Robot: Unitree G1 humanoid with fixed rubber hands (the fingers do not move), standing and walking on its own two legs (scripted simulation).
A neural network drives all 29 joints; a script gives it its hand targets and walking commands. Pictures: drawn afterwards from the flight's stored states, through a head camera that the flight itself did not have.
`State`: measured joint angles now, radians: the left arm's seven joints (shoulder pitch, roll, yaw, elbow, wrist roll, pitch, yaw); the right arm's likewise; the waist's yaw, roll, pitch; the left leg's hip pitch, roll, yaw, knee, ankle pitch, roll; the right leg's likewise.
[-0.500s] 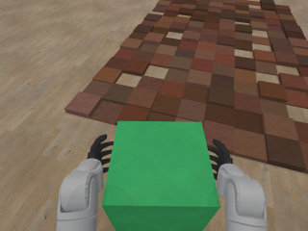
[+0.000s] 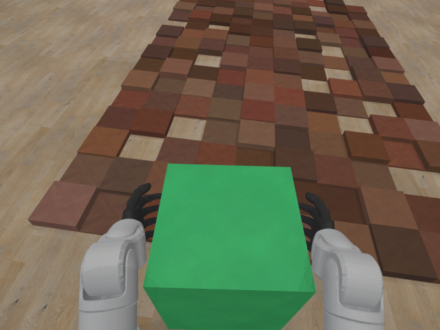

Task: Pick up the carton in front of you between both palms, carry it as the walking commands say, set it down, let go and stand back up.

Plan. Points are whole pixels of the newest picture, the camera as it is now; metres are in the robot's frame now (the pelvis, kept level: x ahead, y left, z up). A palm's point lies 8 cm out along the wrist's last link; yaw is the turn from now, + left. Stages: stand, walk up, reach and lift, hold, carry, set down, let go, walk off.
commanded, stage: carry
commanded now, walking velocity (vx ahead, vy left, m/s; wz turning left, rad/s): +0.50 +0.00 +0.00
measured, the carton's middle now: (226, 252) +0.27 -0.01 +0.00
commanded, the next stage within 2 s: none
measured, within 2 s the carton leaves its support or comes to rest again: neither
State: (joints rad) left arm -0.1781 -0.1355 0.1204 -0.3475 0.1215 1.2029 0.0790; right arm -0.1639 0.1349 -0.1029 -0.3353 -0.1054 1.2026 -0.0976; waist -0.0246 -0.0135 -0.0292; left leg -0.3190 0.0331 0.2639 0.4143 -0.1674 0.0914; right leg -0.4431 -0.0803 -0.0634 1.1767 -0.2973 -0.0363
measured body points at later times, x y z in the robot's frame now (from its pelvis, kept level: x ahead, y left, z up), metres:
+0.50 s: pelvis +0.34 -0.04 -0.01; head +0.40 -0.05 +0.43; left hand +0.69 +0.15 +0.07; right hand +0.73 -0.15 +0.06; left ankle +0.22 +0.08 -0.63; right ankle +0.39 -0.09 -0.74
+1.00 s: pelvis +0.68 +0.01 +0.00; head +0.75 +0.02 +0.45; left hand +1.07 +0.15 +0.09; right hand +1.05 -0.16 +0.09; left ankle +0.70 +0.07 -0.73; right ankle +0.62 -0.11 -0.62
